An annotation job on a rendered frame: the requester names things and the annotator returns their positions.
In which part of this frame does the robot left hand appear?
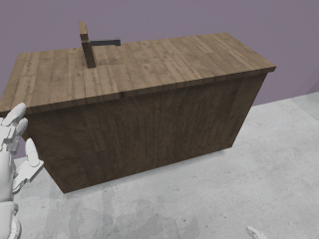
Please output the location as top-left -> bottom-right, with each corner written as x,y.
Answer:
0,103 -> 44,202

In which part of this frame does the left robot forearm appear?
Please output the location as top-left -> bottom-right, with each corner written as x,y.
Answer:
0,201 -> 22,239

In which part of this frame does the counter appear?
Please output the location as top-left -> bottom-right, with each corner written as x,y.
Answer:
0,21 -> 277,194

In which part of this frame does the robot right hand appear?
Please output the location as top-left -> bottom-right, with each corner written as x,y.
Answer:
246,226 -> 267,239

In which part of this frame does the tap lever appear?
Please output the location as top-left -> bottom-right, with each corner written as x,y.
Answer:
86,37 -> 121,47

